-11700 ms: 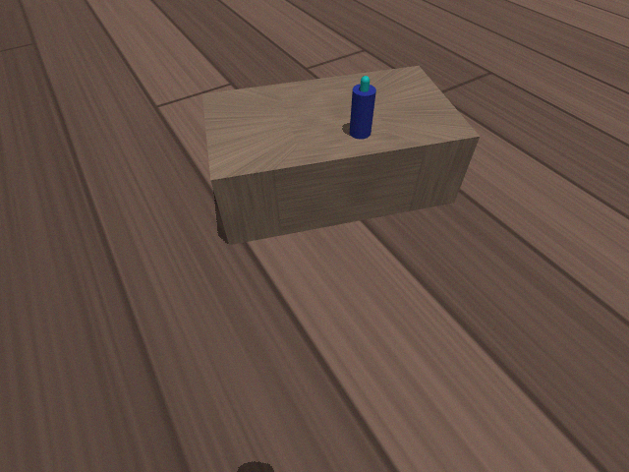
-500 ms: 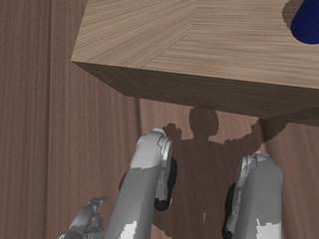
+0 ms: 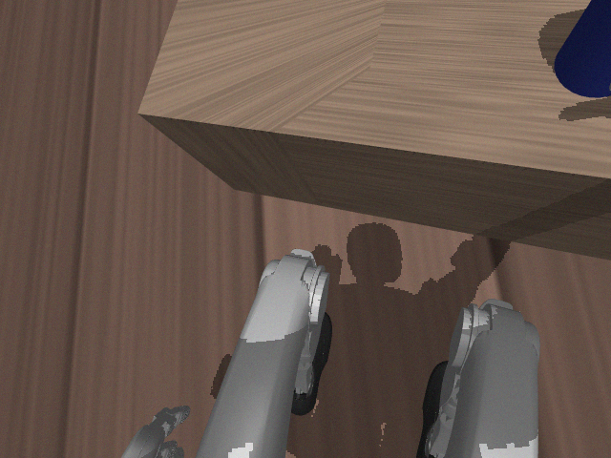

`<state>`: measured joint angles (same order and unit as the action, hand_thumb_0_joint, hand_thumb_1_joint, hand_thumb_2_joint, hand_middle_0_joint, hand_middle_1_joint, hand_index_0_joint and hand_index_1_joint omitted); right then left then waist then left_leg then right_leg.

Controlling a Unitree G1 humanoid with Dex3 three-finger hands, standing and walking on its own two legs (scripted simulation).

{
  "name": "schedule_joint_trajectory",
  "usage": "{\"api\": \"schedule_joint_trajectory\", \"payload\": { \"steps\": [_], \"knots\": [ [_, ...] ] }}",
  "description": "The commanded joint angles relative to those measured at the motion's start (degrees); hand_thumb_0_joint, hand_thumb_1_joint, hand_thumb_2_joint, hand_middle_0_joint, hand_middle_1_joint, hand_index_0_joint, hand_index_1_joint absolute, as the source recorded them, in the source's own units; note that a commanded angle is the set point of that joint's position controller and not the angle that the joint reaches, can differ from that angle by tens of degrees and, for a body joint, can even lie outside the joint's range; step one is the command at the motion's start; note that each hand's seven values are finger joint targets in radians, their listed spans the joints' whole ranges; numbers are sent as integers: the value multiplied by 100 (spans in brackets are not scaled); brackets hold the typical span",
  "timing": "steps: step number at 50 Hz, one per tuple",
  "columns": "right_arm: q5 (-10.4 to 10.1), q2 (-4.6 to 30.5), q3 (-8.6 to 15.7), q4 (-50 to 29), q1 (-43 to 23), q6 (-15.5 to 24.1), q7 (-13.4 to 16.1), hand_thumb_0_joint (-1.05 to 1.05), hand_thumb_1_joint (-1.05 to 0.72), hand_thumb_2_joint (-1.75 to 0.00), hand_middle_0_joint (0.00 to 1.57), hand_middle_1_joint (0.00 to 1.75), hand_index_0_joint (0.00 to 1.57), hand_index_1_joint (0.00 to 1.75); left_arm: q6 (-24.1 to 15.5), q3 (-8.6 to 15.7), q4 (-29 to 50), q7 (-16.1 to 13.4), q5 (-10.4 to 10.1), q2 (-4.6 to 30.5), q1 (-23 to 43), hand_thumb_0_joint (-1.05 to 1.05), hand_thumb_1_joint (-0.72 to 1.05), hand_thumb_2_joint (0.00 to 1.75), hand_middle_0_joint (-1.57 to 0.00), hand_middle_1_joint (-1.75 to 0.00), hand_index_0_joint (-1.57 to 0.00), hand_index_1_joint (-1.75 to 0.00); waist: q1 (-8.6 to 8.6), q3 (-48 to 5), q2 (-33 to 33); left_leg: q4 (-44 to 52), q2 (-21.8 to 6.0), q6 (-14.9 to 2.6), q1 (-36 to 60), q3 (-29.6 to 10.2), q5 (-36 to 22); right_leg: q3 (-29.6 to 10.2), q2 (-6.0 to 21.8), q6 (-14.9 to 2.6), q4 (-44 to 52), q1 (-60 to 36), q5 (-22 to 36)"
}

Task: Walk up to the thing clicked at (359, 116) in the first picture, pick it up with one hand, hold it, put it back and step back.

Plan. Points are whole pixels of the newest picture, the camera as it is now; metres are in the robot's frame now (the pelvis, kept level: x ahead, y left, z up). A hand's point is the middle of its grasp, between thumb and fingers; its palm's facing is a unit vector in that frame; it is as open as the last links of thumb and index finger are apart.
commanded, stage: close in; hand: right
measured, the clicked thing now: out of the picture +0.60 -0.19 +0.06
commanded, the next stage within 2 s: rest palm in 0.04 s
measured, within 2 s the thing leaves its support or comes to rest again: leaves its support in 1.44 s
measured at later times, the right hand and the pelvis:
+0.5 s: hand out of the picture +0.59 -0.21 +0.03, palm faces +0.14 +0.99 -0.04, open 16.5 cm; pelvis +0.01 +0.00 +0.00, yaw -1 degrees
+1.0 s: hand out of the picture +0.60 -0.21 +0.03, palm faces +0.16 +0.99 -0.04, open 11.1 cm; pelvis +0.00 +0.00 +0.00, yaw -1 degrees
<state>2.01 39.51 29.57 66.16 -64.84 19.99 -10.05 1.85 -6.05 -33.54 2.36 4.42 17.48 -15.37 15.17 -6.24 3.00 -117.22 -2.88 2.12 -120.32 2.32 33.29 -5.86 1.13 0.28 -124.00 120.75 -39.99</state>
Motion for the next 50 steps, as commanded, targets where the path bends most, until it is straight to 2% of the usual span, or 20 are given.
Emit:
{"api": "schedule_joint_trajectory", "payload": {
  "steps": [1, 3, 6, 9, 11, 12, 15, 17, 22, 25, 27, 30, 31, 32, 34, 36, 43, 46, 48, 50],
  "knots": [
    [-155, 1104, 34, -1217, -2002, 384, -5, 0, 53, -5, 5, 4, 4, 4, 48, 534, 174, -31, -13, 1342, -1202, 0, 90, 90, -20, -30, -20, -30, 55, -3570, 1001, 1002, 148, -349, 2405, 308, -753, 210, -33, -205, 1598, -2139, 879],
    [-178, 1163, 47, -1599, -2273, 460, 3, 0, 50, -5, 5, 4, 4, 4, 70, 574, 205, -39, -15, 1346, -1252, 0, 89, 90, -20, -30, -20, -30, 57, -4071, 1055, 1013, 137, -342, 2612, 285, -869, 233, -44, -198, 1566, -2377, 1026],
    [-199, 1287, 117, -2192, -2605, 544, 128, 0, 50, -4, 5, 4, 4, 4, 82, 646, 178, -41, -11, 1344, -1291, 0, 89, 90, -19, -30, -19, -30, -93, -4700, 1395, 938, 104, -362, 2833, 223, -1122, 287, -43, -140, 1581, -2801, 1350],
    [-150, 917, -72, -1967, -2495, 520, 238, 0, 42, -8, 6, 5, 4, 5, 124, 642, 52, -47, 32, 1252, -1358, 0, 83, 94, -19, -28, -17, -31, -6, -4645, 1393, 919, 108, -364, 2812, 219, -1369, 312, -31, -114, 1522, -2963, 1664],
    [-84, 855, -129, -1892, -2545, 505, 290, 0, 41, -8, 6, 5, 5, 5, 124, 690, -45, -62, 42, 1304, -1345, 0, 83, 94, -19, -28, -17, -31, 17, -4410, 1468, 945, 106, -379, 2590, 225, -1238, 288, -29, -89, 1581, -2946, 1561],
    [-47, 1013, -105, -2137, -2662, 523, 324, 0, 41, -9, 6, 6, 5, 6, 141, 678, 16, -63, 41, 1269, -1309, 0, 83, 95, -19, -28, -17, -31, -61, -4514, 1550, 961, 96, -388, 2660, 186, -1268, 319, -35, -96, 1583, -2973, 1580],
    [-12, 670, -281, -1718, -2446, 501, 314, 0, 44, -9, 8, 6, 7, 6, 176, 689, -16, -53, 67, 1246, -1263, 0, 82, 95, -20, -28, -17, -31, 44, -4261, 1378, 970, 90, -382, 2648, 198, -1280, 311, -39, -102, 1549, -2788, 1569],
    [-63, 615, -239, -1500, -2305, 451, 299, 0, 44, -4, 18, 8, 16, 8, 167, 704, 8, -54, 41, 1269, -1233, 0, 86, 93, -20, -29, -19, -31, 25, -4141, 1174, 987, 85, -379, 2648, 212, -1212, 292, -40, -112, 1576, -2672, 1488],
    [-105, 717, -164, -1140, -2279, 463, 204, 0, 43, -10, 34, 20, 33, 20, 192, 659, 44, -34, 14, 1301, -1173, 0, 87, 92, -20, -30, -19, -31, 113, -3731, 842, 1024, 95, -345, 2559, 223, -979, 271, -60, -167, 1521, -2204, 1181],
    [-129, 1043, 20, -1339, -2443, 541, 205, 0, 43, -11, 38, 22, 37, 22, 218, 637, 147, -10, -1, 1270, -1144, 0, 87, 92, -20, -30, -19, -31, 15, -4061, 723, 1061, 102, -318, 2899, 149, -926, 353, -67, -215, 1465, -2048, 1060],
    [-137, 1107, 37, -1436, -2617, 595, 205, 0, 41, -15, 46, 28, 44, 28, 215, 629, 140, -22, 10, 1278, -1153, 0, 87, 91, -20, -30, -19, -30, 64, -4169, 817, 1044, 102, -316, 2893, 152, -935, 348, -71, -215, 1436, -2102, 1057],
    [-55, 977, -102, -1310, -2725, 623, 272, 0, 37, -18, 52, 33, 50, 33, 227, 602, 147, -24, 26, 1238, -1136, 0, 87, 92, -20, -30, -19, -30, 101, -4105, 908, 1030, 115, -324, 2776, 157, -784, 346, -67, -201, 1468, -2057, 895],
    [-56, 1055, -20, -1433, -2777, 632, 295, 0, 36, -20, 53, 34, 51, 34, 229, 618, 129, -26, 34, 1281, -1208, 0, 87, 91, -20, -30, -19, -30, 89, -4199, 967, 1012, 111, -332, 2766, 179, -847, 328, -62, -186, 1498, -2216, 981],
    [-11, 934, -166, -1346, -2795, 624, 298, 0, 34, -21, 57, 37, 55, 37, 225, 605, 107, -21, 49, 1274, -1162, 0, 87, 92, -20, -30, -19, -31, 97, -4227, 1113, 971, 113, -347, 2640, 191, -826, 319, -56, -162, 1512, -2343, 987],
    [23, 1034, -140, -1379, -2874, 626, 329, 0, 31, -23, 60, 40, 58, 40, 252, 597, 96, -29, 67, 1271, -1226, 0, 88, 91, -20, -29, -19, -30, 82, -4324, 1146, 973, 110, -342, 2795, 172, -1005, 343, -53, -163, 1441, -2388, 1158],
    [28, 887, -237, -1261, -2937, 576, 356, 0, 34, -25, 66, 43, 64, 43, 238, 580, 78, -25, 74, 1285, -1213, 0, 86, 92, -20, -30, -19, -31, 181, -4127, 1181, 968, 114, -344, 2636, 211, -914, 306, -49, -152, 1463, -2330, 1053],
    [52, 964, -208, -1278, -2848, 465, 426, 0, 25, -40, 92, 65, 90, 65, 288, 570, 47, -39, 83, 1347, -1274, 0, 87, 92, -19, -29, -19, -30, 93, -4252, 1425, 868, 111, -382, 2483, 280, -1054, 243, -40, -85, 1541, -2734, 1368],
    [27, 910, -171, -1160, -2602, 453, 422, 0, 16, -48, 98, 73, 97, 73, 293, 553, 79, -40, 71, 1307, -1283, 0, 87, 92, -19, -29, -19, -30, 130, -4140, 1103, 939, 120, -354, 2714, 268, -1069, 270, -49, -134, 1466, -2411, 1296],
    [-13, 1069, -41, -1341, -2489, 468, 400, 0, 9, -54, 101, 78, 100, 78, 294, 544, 118, -26, 45, 1304, -1257, 0, 88, 91, -19, -29, -19, -30, 41, -4163, 1039, 971, 116, -342, 2874, 241, -1096, 312, -57, -158, 1449, -2296, 1286],
    [-42, 904, -90, -1332, -2323, 453, 381, 0, 3, -60, 106, 83, 105, 84, 306, 573, 117, -20, 40, 1287, -1280, 0, 88, 91, -19, -29, -19, -30, 79, -4154, 974, 967, 115, -343, 2946, 255, -1196, 311, -60, -161, 1469, -2314, 1383]
  ]
}}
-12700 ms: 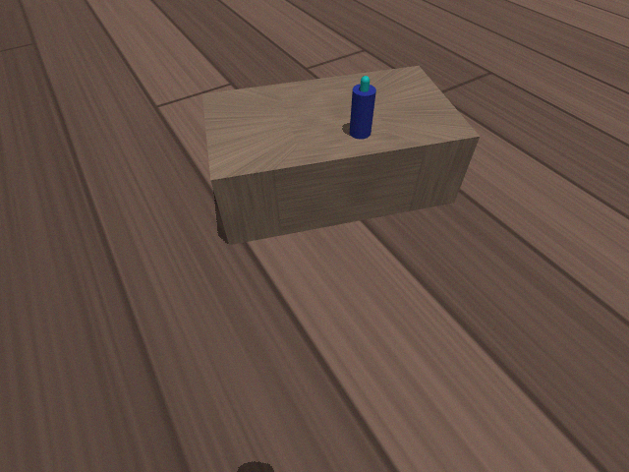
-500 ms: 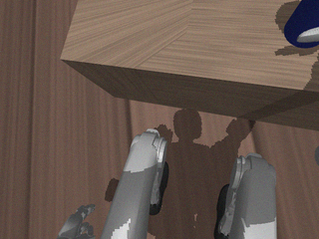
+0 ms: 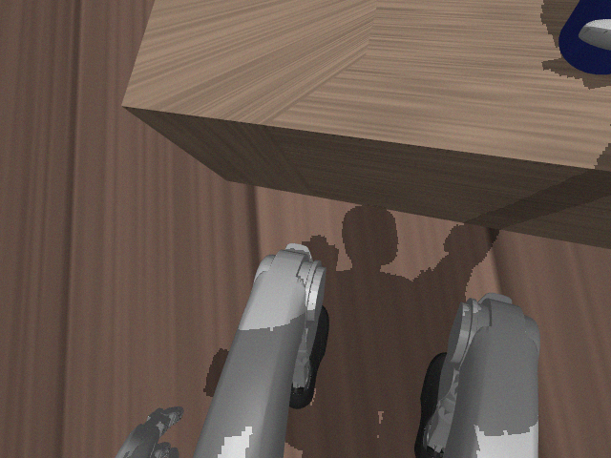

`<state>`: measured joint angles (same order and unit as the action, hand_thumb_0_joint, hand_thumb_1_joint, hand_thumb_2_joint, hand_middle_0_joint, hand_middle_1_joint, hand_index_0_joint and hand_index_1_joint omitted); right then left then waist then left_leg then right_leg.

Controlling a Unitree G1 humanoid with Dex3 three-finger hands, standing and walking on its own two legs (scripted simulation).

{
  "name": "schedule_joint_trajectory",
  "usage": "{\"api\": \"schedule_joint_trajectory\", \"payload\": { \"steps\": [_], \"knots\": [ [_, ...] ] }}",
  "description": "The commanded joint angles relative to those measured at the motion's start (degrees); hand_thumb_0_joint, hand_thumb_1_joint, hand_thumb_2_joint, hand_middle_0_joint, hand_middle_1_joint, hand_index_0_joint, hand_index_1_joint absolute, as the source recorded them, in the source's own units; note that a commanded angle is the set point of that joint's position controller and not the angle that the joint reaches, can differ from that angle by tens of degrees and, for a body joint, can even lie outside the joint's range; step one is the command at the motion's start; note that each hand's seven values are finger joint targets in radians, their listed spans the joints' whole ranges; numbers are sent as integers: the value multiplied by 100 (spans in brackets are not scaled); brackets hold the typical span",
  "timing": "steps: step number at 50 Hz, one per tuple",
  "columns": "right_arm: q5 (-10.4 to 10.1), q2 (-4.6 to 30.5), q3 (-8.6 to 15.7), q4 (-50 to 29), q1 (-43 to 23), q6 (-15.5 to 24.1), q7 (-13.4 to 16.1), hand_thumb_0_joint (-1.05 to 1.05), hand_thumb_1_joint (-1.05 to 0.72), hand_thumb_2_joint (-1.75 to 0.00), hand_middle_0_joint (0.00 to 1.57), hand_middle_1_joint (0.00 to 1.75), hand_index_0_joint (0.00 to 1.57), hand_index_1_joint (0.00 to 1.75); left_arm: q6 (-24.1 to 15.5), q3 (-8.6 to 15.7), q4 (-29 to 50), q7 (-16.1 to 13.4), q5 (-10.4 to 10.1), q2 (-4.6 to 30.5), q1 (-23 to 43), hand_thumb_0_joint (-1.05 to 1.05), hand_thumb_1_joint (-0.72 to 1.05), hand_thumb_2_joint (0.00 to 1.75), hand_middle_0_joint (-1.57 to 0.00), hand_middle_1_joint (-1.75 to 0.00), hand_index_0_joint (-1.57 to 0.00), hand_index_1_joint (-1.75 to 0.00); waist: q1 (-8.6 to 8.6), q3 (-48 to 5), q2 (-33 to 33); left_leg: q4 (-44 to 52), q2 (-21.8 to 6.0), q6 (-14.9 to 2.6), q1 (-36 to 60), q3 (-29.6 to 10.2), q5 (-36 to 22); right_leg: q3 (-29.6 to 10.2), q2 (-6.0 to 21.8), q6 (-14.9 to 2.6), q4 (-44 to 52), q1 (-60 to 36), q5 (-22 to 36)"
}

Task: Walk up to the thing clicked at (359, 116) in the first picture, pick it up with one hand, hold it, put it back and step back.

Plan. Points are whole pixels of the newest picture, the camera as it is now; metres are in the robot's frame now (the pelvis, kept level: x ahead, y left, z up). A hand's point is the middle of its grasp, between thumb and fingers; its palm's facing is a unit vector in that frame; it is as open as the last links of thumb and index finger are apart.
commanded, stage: close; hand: right
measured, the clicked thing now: out of the picture +0.61 -0.19 +0.07
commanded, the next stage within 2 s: settle in 0.10 s
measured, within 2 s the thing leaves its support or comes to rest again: leaves its support in 0.44 s
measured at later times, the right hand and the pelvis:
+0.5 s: hand out of the picture +0.59 -0.20 +0.04, palm faces +0.16 +0.99 -0.05, open 11.5 cm; pelvis +0.00 +0.00 +0.01, yaw -1 degrees
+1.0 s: hand out of the picture +0.59 -0.20 +0.11, palm faces +0.16 +0.99 -0.04, open 11.5 cm; pelvis +0.01 +0.00 +0.07, yaw -1 degrees
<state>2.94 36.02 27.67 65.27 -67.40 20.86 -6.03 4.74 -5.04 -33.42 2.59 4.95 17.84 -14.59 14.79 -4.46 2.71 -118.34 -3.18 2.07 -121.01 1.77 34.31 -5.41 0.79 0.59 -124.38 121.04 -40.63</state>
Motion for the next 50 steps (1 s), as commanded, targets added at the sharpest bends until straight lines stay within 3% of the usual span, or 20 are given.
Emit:
{"api": "schedule_joint_trajectory", "payload": {
  "steps": [1, 6, 7, 9, 11, 12, 14, 18, 19, 20, 22, 26, 27, 28, 32, 37, 42, 45, 50],
  "knots": [
    [-165, 1221, 91, -1350, -2208, 382, -17, 0, -2, -65, 108, 87, 107, 87, 9, 483, 135, -49, -30, 1256, -1287, 0, 88, 91, -19, -29, -19, -30, 111, -4316, 1035, 1052, 149, -350, 2889, 316, -1205, 230, -25, -180, 1558, -2362, 1392],
    [-144, 1028, -76, -1338, -2214, 424, 33, 0, -13, -85, 116, 104, 116, 104, 6, 524, 72, -54, -24, 1242, -1293, 0, 89, 91, -19, -29, -19, -30, 131, -4097, 1223, 1076, 152, -386, 2541, 307, -966, 212, -19, -172, 1622, -2423, 1124],
    [-138, 937, -139, -1291, -2311, 428, 38, 0, -16, -88, 119, 107, 119, 108, -7, 539, 28, -65, -25, 1269, -1309, 0, 89, 90, -20, -29, -19, -30, 219, -3963, 1173, 1092, 155, -376, 2379, 331, -854, 180, -18, -169, 1646, -2420, 998],
    [-109, 1096, -72, -1362, -2326, 472, 80, 0, -16, -92, 120, 111, 120, 111, -23, 529, 68, -57, -14, 1231, -1271, 0, 88, 90, -20, -29, -19, -30, 100, -4132, 1238, 1075, 152, -384, 2454, 306, -826, 204, -20, -168, 1659, -2443, 973],
    [-138, 1068, -42, -1244, -2195, 466, 92, 0, -16, -103, 121, 122, 124, 122, -27, 529, 37, -70, -18, 1250, -1312, 0, 87, 92, -21, -30, -20, -31, 150, -4062, 1137, 1120, 150, -367, 2525, 311, -856, 225, -24, -174, 1631, -2408, 980],
    [-148, 1115, -62, -1386, -2319, 482, 103, 0, -16, -111, 121, 130, 124, 130, -29, 538, 56, -75, -21, 1224, -1265, 0, 87, 92, -21, -30, -20, -31, 81, -4142, 1167, 1144, 141, -371, 2624, 276, -816, 257, -31, -181, 1658, -2348, 923],
    [-143, 1137, -78, -1543, -2369, 488, 86, 0, -15, -124, 123, 136, 127, 136, -26, 528, 54, -71, -20, 1230, -1322, 0, 87, 92, -21, -30, -20, -31, 97, -4372, 1163, 1160, 134, -355, 2812, 277, -968, 275, -37, -180, 1629, -2485, 1071],
    [-148, 1145, -83, -1723, -2527, 428, 124, 0, -21, -135, 129, 146, 133, 146, -30, 575, 65, -98, -51, 1226, -1296, 0, 87, 91, -21, -30, -20, -31, 37, -4658, 1305, 1204, 135, -376, 2873, 262, -967, 266, -34, -149, 1800, -2758, 1128],
    [-166, 1202, -49, -1883, -2565, 417, 154, 0, -19, -136, 129, 147, 133, 147, -43, 575, 83, -114, -57, 1220, -1248, 0, 87, 91, -21, -30, -20, -31, -71, -4767, 1406, 1194, 127, -390, 2854, 255, -1032, 267, -29, -134, 1820, -2959, 1239],
    [-157, 1148, -124, -1937, -2614, 405, 147, 0, -16, -136, 128, 147, 133, 147, -38, 606, 15, -117, -52, 1233, -1302, 0, 87, 91, -21, -30, -20, -31, -17, -4880, 1498, 1162, 123, -395, 2854, 270, -1139, 242, -25, -110, 1822, -3126, 1400],
    [-160, 1228, 5, -1843, -2489, 336, 183, 0, -14, -136, 129, 148, 134, 148, -33, 651, -11, -132, -75, 1262, -1357, 0, 88, 91, -21, -30, -20, -31, -24, -4810, 1358, 1259, 128, -392, 2927, 267, -1149, 236, -18, -113, 1894, -3169, 1419],
    [-179, 1063, -185, -1958, -2699, 270, 186, 0, -8, -136, 131, 149, 136, 149, -57, 661, -21, -176, -122, 1170, -1282, 0, 87, 92, -21, -30, -20, -31, 11, -4794, 1287, 1432, 128, -400, 3011, 237, -1175, 232, -23, -130, 2045, -3312, 1449],
    [-208, 1062, -143, -1975, -2566, 244, 181, 0, -6, -135, 130, 148, 136, 148, -58, 661, 8, -173, -121, 1154, -1327, 0, 87, 92, -20, -30, -19, -31, -4, -4833, 1273, 1467, 120, -396, 3204, 214, -1359, 269, -25, -138, 2016, -3322, 1625],
    [-182, 1140, -112, -1819, -2505, 188, 196, 0, -5, -136, 131, 149, 137, 150, -55, 666, 7, -187, -145, 1112, -1318, 0, 87, 91, -20, -30, -20, -31, -28, -4824, 1041, 1628, 136, -370, 3432, 161, -1275, 313, -29, -181, 2041, -3144, 1450],
    [-259, 754, -268, -1406, -2285, 51, 146, 0, -1, -135, 129, 148, 135, 148, -111, 673, 16, -214, -203, 1076, -1225, 0, 87, 92, -21, -30, -20, -31, 28, -4233, 804, 1919, 139, -354, 3362, 140, -991, 321, -41, -216, 2262, -2897, 1101],
    [-283, 896, -121, -1281, -2007, 22, 129, 0, 1, -130, 130, 146, 136, 146, -118, 696, 36, -201, -234, 1069, -1254, 0, 87, 92, -21, -30, -20, -31, -80, -4090, 786, 1994, 156, -375, 3323, 164, -1211, 265, -3, -193, 2421, -3233, 1482],
    [-313, 1028, -52, -1640, -2223, 129, 93, 0, 3, -127, 125, 142, 131, 142, -105, 684, 126, -188, -243, 1011, -1268, 0, 87, 91, -21, -30, -20, -31, -105, -4331, 810, 2163, 161, -380, 3646, 135, -1292, 262, 10, -192, 2626, -3436, 1556],
    [-331, 976, -159, -1907, -2430, 188, 111, 0, 1, -126, 124, 140, 129, 140, -126, 700, 139, -197, -236, 999, -1211, 0, 88, 91, -20, -30, -19, -31, -125, -4475, 1024, 2245, 177, -400, 3623, 123, -1217, 233, 31, -184, 2750, -3737, 1513],
    [-297, 869, -214, -1679, -2261, 134, 138, 0, 0, -127, 123, 141, 128, 141, -158, 749, 53, -230, -238, 1037, -1298, 0, 88, 91, -20, -30, -19, -31, -84, -4466, 1036, 2439, 184, -400, 3707, 132, -1065, 211, 33, -158, 2958, -3915, 1361]
  ]
}}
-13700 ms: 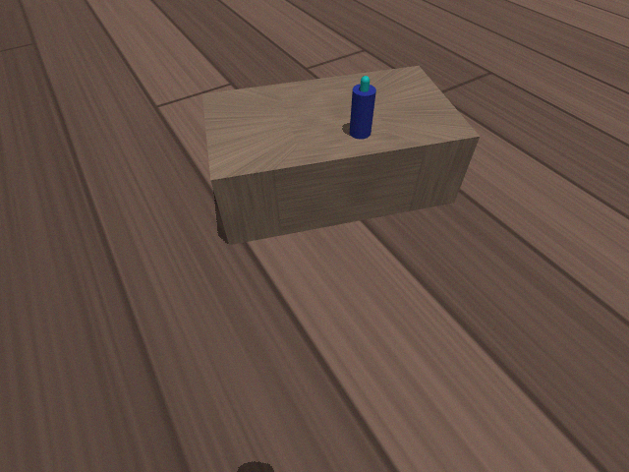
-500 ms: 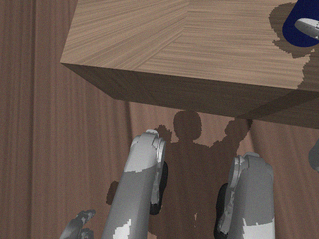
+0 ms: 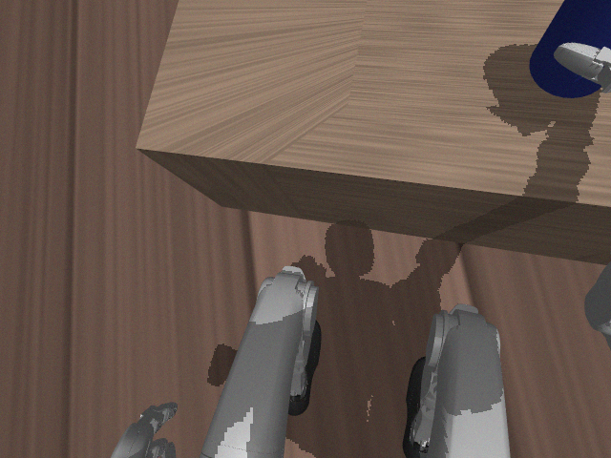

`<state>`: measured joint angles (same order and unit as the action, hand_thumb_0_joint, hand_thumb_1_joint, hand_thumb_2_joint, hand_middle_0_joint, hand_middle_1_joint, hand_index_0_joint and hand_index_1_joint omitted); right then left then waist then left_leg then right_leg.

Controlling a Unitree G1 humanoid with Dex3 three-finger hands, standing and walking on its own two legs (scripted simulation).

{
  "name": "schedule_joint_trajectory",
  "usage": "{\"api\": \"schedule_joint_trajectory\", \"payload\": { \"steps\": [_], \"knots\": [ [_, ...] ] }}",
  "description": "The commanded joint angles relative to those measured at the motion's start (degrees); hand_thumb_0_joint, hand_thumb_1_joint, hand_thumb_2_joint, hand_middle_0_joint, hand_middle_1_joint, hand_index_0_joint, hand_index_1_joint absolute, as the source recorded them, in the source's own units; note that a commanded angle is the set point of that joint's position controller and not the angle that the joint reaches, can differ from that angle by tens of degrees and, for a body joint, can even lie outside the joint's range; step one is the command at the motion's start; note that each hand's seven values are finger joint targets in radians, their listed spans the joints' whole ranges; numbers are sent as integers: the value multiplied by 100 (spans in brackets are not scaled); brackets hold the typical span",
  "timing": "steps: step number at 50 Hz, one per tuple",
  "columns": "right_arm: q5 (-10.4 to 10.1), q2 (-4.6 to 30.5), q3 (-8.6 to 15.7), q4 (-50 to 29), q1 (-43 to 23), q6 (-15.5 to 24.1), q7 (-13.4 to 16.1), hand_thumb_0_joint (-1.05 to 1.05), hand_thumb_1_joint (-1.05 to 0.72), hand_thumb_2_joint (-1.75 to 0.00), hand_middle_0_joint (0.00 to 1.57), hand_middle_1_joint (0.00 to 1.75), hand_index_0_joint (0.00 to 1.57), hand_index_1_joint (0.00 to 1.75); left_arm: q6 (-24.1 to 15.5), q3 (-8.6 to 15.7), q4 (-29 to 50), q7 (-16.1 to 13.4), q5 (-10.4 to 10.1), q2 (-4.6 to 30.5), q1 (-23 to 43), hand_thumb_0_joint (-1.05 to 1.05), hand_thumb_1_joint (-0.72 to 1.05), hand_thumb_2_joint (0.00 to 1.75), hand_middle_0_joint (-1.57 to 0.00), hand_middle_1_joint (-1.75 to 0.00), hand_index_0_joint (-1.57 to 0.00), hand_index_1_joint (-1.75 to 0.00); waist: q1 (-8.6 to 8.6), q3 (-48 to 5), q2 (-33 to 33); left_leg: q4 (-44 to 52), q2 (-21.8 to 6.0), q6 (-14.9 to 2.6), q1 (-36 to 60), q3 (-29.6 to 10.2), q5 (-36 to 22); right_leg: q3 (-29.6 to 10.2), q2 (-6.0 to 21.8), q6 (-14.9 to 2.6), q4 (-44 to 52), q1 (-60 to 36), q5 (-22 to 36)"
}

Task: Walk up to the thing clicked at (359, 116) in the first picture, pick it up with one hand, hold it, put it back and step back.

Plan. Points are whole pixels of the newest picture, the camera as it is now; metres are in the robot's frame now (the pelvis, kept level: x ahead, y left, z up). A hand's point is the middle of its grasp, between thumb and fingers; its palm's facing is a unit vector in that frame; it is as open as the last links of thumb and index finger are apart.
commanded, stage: settle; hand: right
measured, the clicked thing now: out of the picture +0.59 -0.18 +0.08
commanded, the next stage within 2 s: lift in 0.36 s
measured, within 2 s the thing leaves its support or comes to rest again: neither
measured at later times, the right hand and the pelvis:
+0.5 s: hand out of the picture +0.59 -0.19 +0.07, palm faces +0.14 +0.99 -0.03, open 11.5 cm; pelvis +0.01 +0.00 +0.03, yaw +0 degrees
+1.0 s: hand out of the picture +0.55 -0.18 +0.13, palm faces +0.16 +0.99 -0.03, open 11.5 cm; pelvis +0.02 +0.00 +0.09, yaw +0 degrees
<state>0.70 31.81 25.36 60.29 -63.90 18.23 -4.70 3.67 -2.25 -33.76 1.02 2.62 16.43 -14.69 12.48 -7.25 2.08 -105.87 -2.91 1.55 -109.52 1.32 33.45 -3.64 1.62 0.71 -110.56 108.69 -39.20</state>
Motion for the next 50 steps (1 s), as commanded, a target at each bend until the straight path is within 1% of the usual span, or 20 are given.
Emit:
{"api": "schedule_joint_trajectory", "payload": {
  "steps": [1, 6, 7, 9, 12, 18, 20, 21, 23, 24, 25, 27, 28, 33, 35, 37, 40, 43, 49, 50],
  "knots": [
    [-93, 1374, 35, -1390, -2715, 419, 22, 0, -2, -128, 123, 141, 129, 141, -53, 424, 131, -69, -2, 1119, -1253, 0, 88, 91, -20, -30, -19, -31, 80, -4299, 1151, 1217, 156, -348, 2743, 146, -1113, 75, -53, -185, 1550, -2670, 1321],
    [-129, 1232, 41, -1118, -2520, 388, 20, 0, 0, -130, 124, 143, 130, 144, -61, 424, 92, -92, -9, 1105, -1313, 0, 88, 91, -20, -30, -19, -31, 125, -4290, 927, 1321, 161, -330, 2985, 142, -1478, 87, -36, -188, 1545, -2818, 1701],
    [-108, 1321, 53, -1191, -2538, 390, 15, 0, -1, -130, 126, 144, 131, 144, -72, 429, 86, -93, -16, 1112, -1312, 0, 88, 91, -20, -30, -19, -31, 91, -4207, 1020, 1330, 163, -346, 2919, 147, -1453, 72, -41, -168, 1618, -2848, 1732],
    [-93, 1301, -3, -1132, -2577, 402, 22, 0, -3, -131, 125, 144, 131, 144, -65, 429, 61, -96, 2, 1093, -1317, 0, 88, 92, -20, -30, -19, -31, 130, -4092, 1049, 1436, 183, -350, 2951, 131, -1387, 75, -28, -186, 1679, -2808, 1618],
    [-134, 1276, 87, -975, -2452, 440, 30, 0, -1, -130, 123, 143, 129, 143, -77, 409, 76, -88, -7, 1073, -1283, 0, 88, 91, -20, -30, -19, -31, 101, -3929, 885, 1477, 169, -331, 2959, 129, -1339, 83, -27, -199, 1702, -2727, 1556],
    [-135, 1406, 159, -1119, -2397, 501, -19, 0, -1, -131, 122, 143, 128, 143, -69, 405, 127, -70, -2, 1062, -1318, 0, 87, 92, -20, -30, -19, -31, 94, -4198, 830, 1542, 187, -338, 3315, 108, -1586, 87, -22, -211, 1775, -2814, 1752],
    [-145, 1281, 64, -1138, -2443, 510, -20, 0, -5, -133, 121, 144, 127, 144, -77, 417, 128, -86, -9, 1054, -1279, 0, 88, 91, -20, -30, -19, -30, 92, -4195, 934, 1634, 190, -330, 3242, 114, -1399, 90, -17, -211, 1861, -2984, 1596],
    [-140, 1386, 115, -1164, -2470, 516, 13, 0, -5, -134, 122, 145, 127, 145, -85, 422, 112, -93, -9, 1059, -1290, 0, 88, 91, -20, -30, -19, -31, 65, -4179, 928, 1682, 194, -326, 3269, 107, -1281, 85, -26, -211, 1900, -2936, 1468],
    [-162, 1270, 66, -1194, -2528, 528, 6, 0, -7, -134, 121, 144, 127, 144, -88, 423, 88, -88, -4, 1061, -1307, 0, 88, 91, -20, -30, -19, -31, 92, -4144, 973, 1675, 196, -338, 3191, 136, -1324, 51, -19, -186, 1955, -3059, 1566],
    [-168, 1366, 141, -1253, -2486, 538, 37, 0, 1, -129, 123, 142, 128, 142, -84, 423, 106, -90, -3, 1060, -1296, 0, 88, 91, -21, -30, -20, -31, 9, -4214, 1036, 1694, 197, -344, 3238, 125, -1345, 57, -16, -181, 1988, -3151, 1611],
    [-165, 1281, 74, -1209, -2433, 540, 34, 0, 3, -126, 122, 139, 126, 139, -90, 414, 104, -87, 3, 1038, -1314, 0, 88, 91, -20, -30, -20, -30, 52, -4242, 1002, 1686, 196, -347, 3344, 119, -1475, 63, -15, -185, 1946, -3125, 1702],
    [-152, 1361, 137, -1273, -2351, 552, 64, 0, 3, -126, 122, 139, 127, 139, -81, 426, 106, -90, 5, 1037, -1336, 0, 89, 91, -20, -30, -20, -30, 25, -4386, 904, 1769, 211, -335, 3559, 91, -1546, 100, -18, -205, 1943, -3125, 1711],
    [-170, 1187, 56, -1244, -2281, 544, 45, 0, 3, -126, 121, 139, 126, 139, -84, 430, 94, -100, 5, 1029, -1331, 0, 89, 91, -20, -30, -20, -30, 60, -4297, 897, 1782, 204, -339, 3568, 104, -1594, 100, -21, -194, 1979, -3152, 1752],
    [-223, 1043, 70, -1547, -2044, 542, 68, 0, 3, -126, 122, 139, 127, 139, -84, 457, 90, -78, -5, 1033, -1325, 0, 89, 91, -20, -30, -20, -30, -62, -4355, 1125, 1792, 208, -377, 3485, 171, -1883, 28, 14, -121, 2137, -3832, 2406],
    [-229, 956, 33, -1554, -1960, 512, 94, 0, 1, -128, 124, 141, 128, 141, -80, 498, 98, -90, -20, 1022, -1328, 0, 89, 91, -20, -30, -20, -30, -25, -4347, 949, 1973, 231, -357, 3653, 168, -1724, 31, 5, -150, 2267, -3810, 2139],
    [-272, 917, 39, -1673, -1774, 504, 115, 0, 2, -125, 122, 138, 126, 138, -86, 498, 120, -95, -43, 996, -1243, 0, 89, 91, -20, -30, -20, -30, -127, -4184, 959, 2074, 218, -357, 3749, 155, -1577, 34, 0, -154, 2420, -3762, 1948],
    [-316, 897, 55, -2015, -1529, 496, 126, 0, 2, -126, 123, 140, 127, 140, -105, 533, 144, -110, -62, 965, -1223, 0, 89, 91, -20, -30, -20, -30, -180, -4455, 768, 2229, 226, -332, 4225, 112, -1872, 108, -10, -191, 2440, -3897, 2140],
    [-398, 571, -20, -2052, -1088, 439, 177, 0, 5, -125, 122, 139, 127, 139, -116, 564, 162, -122, -98, 899, -1192, 0, 89, 91, -20, -30, -20, -30, -195, -4308, 470, 2490, 247, -308, 4620, 92, -1965, 150, -15, -221, 2625, -3884, 2073],
    [-435, 320, -175, -2471, -414, 414, 301, 0, 1, -125, 123, 139, 128, 139, -176, 621, 128, -173, -135, 844, -1004, 0, 89, 91, -20, -30, -19, -30, -391, -3702, 591, 2912, 273, -333, 4656, 139, -1655, 93, -6, -158, 3225, -4427, 1946],
    [-461, 289, -232, -2757, -503, 449, 321, 0, 1, -125, 124, 139, 128, 139, -185, 621, 159, -185, -135, 816, -990, 0, 89, 91, -20, -30, -20, -30, -402, -3784, 543, 3028, 274, -323, 4885, 112, -1627, 113, -14, -174, 3295, -4476, 1843]
  ]
}}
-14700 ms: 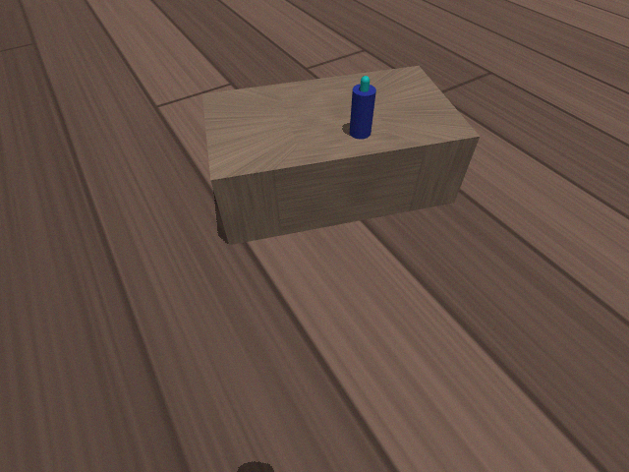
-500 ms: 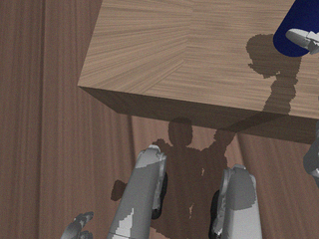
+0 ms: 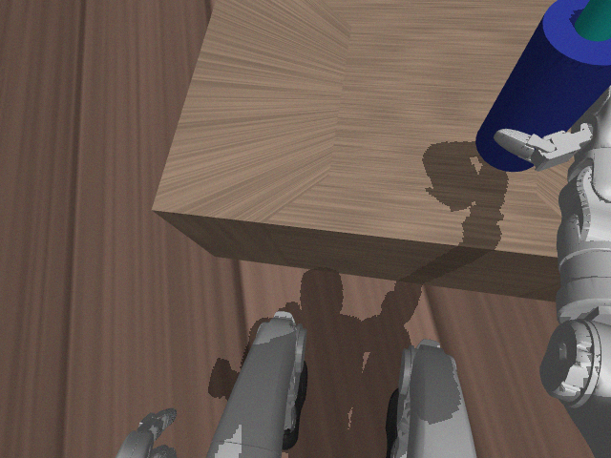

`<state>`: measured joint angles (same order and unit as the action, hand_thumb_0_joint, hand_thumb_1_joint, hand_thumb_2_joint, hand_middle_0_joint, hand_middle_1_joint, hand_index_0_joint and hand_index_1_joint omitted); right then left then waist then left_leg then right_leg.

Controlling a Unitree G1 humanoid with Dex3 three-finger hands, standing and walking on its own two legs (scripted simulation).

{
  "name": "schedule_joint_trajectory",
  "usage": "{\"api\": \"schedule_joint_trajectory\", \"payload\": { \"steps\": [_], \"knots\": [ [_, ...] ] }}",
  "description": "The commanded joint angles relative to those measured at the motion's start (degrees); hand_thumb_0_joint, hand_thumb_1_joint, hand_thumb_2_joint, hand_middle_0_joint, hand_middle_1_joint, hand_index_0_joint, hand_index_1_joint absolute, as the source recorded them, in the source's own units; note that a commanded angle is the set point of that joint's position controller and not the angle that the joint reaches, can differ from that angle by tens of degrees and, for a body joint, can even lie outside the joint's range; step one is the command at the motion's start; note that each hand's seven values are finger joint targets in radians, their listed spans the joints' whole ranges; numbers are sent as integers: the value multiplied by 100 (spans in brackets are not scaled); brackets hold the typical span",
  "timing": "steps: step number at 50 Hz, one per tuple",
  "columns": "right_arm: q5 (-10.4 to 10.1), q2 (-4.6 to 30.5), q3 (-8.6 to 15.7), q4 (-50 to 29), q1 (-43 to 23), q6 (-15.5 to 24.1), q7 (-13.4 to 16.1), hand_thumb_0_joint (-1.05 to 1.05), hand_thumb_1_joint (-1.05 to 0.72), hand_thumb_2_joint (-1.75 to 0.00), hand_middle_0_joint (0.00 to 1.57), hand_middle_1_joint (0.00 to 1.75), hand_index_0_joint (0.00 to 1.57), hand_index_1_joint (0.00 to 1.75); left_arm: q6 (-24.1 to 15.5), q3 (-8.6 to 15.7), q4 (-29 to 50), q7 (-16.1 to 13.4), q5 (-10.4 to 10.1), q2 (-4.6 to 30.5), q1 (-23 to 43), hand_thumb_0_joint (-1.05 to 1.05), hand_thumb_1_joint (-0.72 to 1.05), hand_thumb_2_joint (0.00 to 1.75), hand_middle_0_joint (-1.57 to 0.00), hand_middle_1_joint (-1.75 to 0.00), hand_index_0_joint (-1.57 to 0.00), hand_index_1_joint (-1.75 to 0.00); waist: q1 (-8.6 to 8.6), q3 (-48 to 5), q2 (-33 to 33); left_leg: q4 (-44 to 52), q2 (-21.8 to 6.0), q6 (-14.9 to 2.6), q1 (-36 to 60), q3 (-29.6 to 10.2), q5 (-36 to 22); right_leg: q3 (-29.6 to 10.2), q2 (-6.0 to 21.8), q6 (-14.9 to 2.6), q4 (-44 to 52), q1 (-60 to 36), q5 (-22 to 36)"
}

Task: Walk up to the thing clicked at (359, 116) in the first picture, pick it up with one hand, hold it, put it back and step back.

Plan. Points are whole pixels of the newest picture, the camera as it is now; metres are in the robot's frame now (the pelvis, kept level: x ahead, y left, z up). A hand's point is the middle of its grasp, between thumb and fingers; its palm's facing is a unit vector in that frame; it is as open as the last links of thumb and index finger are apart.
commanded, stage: lift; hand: right
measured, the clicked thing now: (554, 81) +0.52 -0.17 +0.08
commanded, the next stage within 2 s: hold in 1.40 s
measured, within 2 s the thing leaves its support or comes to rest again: neither
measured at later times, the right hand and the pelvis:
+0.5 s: hand out of the picture +0.44 -0.19 +0.14, palm faces +0.16 +0.99 -0.03, open 11.5 cm; pelvis +0.02 +0.00 +0.10, yaw -1 degrees
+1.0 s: hand out of the picture +0.41 -0.17 +0.19, palm faces +0.16 +0.99 -0.02, open 11.5 cm; pelvis +0.04 +0.01 +0.14, yaw -1 degrees
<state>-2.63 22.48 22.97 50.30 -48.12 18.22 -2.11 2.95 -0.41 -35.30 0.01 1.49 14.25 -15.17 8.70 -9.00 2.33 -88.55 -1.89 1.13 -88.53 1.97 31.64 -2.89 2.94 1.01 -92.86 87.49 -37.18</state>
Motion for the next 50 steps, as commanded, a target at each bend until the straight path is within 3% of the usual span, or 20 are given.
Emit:
{"api": "schedule_joint_trajectory", "payload": {
  "steps": [1, 3, 5, 8, 9, 13, 14, 15, 16, 20, 25, 26, 29, 30, 36, 39, 42, 44, 45, 50],
  "knots": [
    [-139, 950, -160, -1763, -1967, 446, 58, 0, 2, -125, 123, 139, 127, 139, -131, 449, 308, -98, -28, 997, -914, 0, 88, 91, -20, -30, -19, -30, 30, -3584, 422, 1387, 172, -273, 2844, 61, -1445, 28, -148, -208, 1605, -2492, 1621],
    [-195, 1023, -46, -1826, -1607, 430, 108, 0, 4, -125, 123, 139, 127, 139, -179, 452, 305, -125, -55, 977, -850, 0, 88, 92, -19, -29, -19, -30, -82, -3378, 340, 1578, 179, -268, 3106, 37, -1435, 67, -150, -213, 1780, -2498, 1574],
    [-230, 681, -258, -1853, -1192, 399, 122, 0, 4, -125, 122, 139, 127, 139, -220, 481, 292, -136, -71, 972, -805, 0, 87, 92, -20, -29, -19, -30, -128, -3211, 338, 1756, 191, -279, 3140, 60, -1448, 51, -141, -189, 2009, -2836, 1642],
    [-259, 669, -348, -2387, -974, 410, 197, 0, 4, -127, 124, 141, 128, 141, -269, 492, 295, -160, -81, 945, -755, 0, 87, 92, -19, -29, -18, -30, -252, -3178, 462, 2008, 189, -281, 3548, 48, -1593, 73, -145, -165, 2290, -3223, 1804],
    [-277, 503, -472, -2435, -868, 395, 201, 0, 2, -128, 124, 142, 129, 142, -291, 488, 301, -166, -103, 918, -680, 0, 87, 92, -19, -29, -18, -30, -218, -3095, 361, 2116, 189, -266, 3636, 51, -1583, 82, -153, -168, 2376, -3322, 1776],
    [-344, 251, -541, -2400, -346, 363, 265, 0, 5, -130, 125, 144, 130, 144, -386, 530, 251, -213, -112, 899, -646, 0, 86, 93, -19, -29, -18, -30, -179, -2595, 84, 2499, 205, -238, 3980, 39, -1763, 98, -136, -191, 2693, -3500, 1909],
    [-360, 270, -559, -2494, -232, 384, 265, 0, 6, -129, 125, 144, 130, 144, -407, 502, 236, -207, -116, 861, -564, 0, 86, 93, -19, -29, -18, -30, -281, -2385, 176, 2548, 200, -249, 4013, 44, -1713, 99, -136, -168, 2828, -3507, 1882],
    [-350, 91, -711, -2429, -214, 383, 261, 0, 4, -130, 125, 144, 130, 144, -427, 491, 239, -211, -117, 850, -522, 0, 86, 93, -19, -29, -18, -30, -223, -2194, 134, 2672, 205, -249, 3935, 51, -1548, 88, -131, -169, 2940, -3643, 1723],
    [-348, 124, -663, -2478, -179, 418, 257, 0, 6, -130, 125, 144, 131, 144, -450, 527, 218, -212, -104, 871, -531, 0, 86, 93, -19, -29, -18, -30, -216, -2194, 153, 2712, 210, -253, 3948, 63, -1513, 56, -123, -163, 3031, -3730, 1709],
    [-367, -1, -766, -2518, 215, 501, 207, 0, 5, -130, 125, 144, 131, 144, -542, 574, 231, -192, -89, 941, -405, 0, 86, 93, -19, -29, -18, -30, -345, -1905, 235, 2913, 215, -261, 4049, 133, -1469, -73, -86, -82, 3484, -4206, 1732],
    [-458, -77, -785, -2864, 526, 630, 167, 0, 6, -128, 124, 143, 129, 143, -631, 576, 258, -181, -68, 869, -362, 0, 88, 92, -19, -29, -18, -30, -400, -2220, 92, 3246, 221, -221, 4819, 78, -1886, 116, -155, -127, 3590, -4496, 2111],
    [-470, -36, -761, -2933, 594, 648, 184, 0, 7, -129, 125, 144, 130, 144, -642, 570, 254, -179, -82, 878, -351, 0, 87, 92, -19, -29, -18, -30, -480, -2170, 79, 3276, 221, -225, 4873, 85, -1896, 112, -153, -112, 3665, -4568, 2148],
    [-473, -100, -839, -3092, 566, 726, 206, 0, 5, -128, 125, 143, 130, 143, -667, 562, 228, -185, -80, 846, -323, 0, 88, 92, -19, -29, -18, -30, -420, -2045, 84, 3444, 238, -215, 4966, 90, -1896, 123, -156, -112, 3832, -4733, 2137],
    [-477, -82, -809, -3063, 775, 738, 229, 0, 3, -129, 125, 144, 131, 144, -672, 542, 220, -185, -88, 851, -272, 0, 88, 92, -19, -29, -18, -30, -530, -1916, 160, 3493, 227, -223, 5024, 79, -1878, 134, -161, -90, 3918, -4802, 2130],
    [-505, -373, -1052, -2977, 1324, 739, 125, 0, 6, -130, 125, 144, 130, 144, -702, 569, 189, -205, -88, 823, -261, 0, 89, 91, -18, -30, -18, -30, -452, -1696, -125, 3796, 217, -175, 5408, 55, -2132, 185, -175, -132, 4097, -4913, 2288],
    [-536, -147, -878, -3282, 1279, 771, 127, 0, 6, -129, 125, 144, 130, 144, -691, 533, 222, -198, -109, 790, -190, 0, 89, 91, -19, -30, -18, -30, -619, -1679, -39, 3899, 207, -179, 5639, 45, -2158, 212, -180, -113, 4237, -5103, 2371],
    [-596, -373, -1007, -3250, 1508, 765, 110, 0, 3, -128, 125, 143, 130, 143, -705, 546, 221, -203, -116, 780, -170, 0, 90, 90, -18, -30, -19, -30, -580, -1507, -132, 4011, 207, -165, 5762, 44, -2239, 228, -185, -121, 4326, -5126, 2406],
    [-592, -258, -904, -3332, 1574, 783, 121, 0, 4, -128, 125, 143, 130, 143, -712, 506, 238, -210, -128, 726, -120, 0, 90, 90, -18, -30, -18, -30, -628, -1501, -191, 4121, 203, -156, 5887, 18, -2193, 251, -187, -143, 4384, -5147, 2321],
    [-588, -325, -980, -3232, 1649, 772, 102, 0, 3, -129, 125, 143, 130, 143, -714, 522, 230, -231, -132, 746, -119, 0, 90, 90, -18, -30, -18, -30, -565, -1396, -261, 4188, 200, -140, 5878, 4, -2132, 272, -189, -163, 4393, -5131, 2218],
    [-608, -405, -1074, -3496, 1855, 778, 78, 0, 3, -130, 126, 144, 131, 144, -718, 535, 234, -253, -128, 762, -105, 0, 90, 90, -18, -30, -18, -30, -640, -1467, -135, 4225, 203, -157, 6027, 23, -2431, 263, -182, -121, 4529, -5461, 2589]
  ]
}}
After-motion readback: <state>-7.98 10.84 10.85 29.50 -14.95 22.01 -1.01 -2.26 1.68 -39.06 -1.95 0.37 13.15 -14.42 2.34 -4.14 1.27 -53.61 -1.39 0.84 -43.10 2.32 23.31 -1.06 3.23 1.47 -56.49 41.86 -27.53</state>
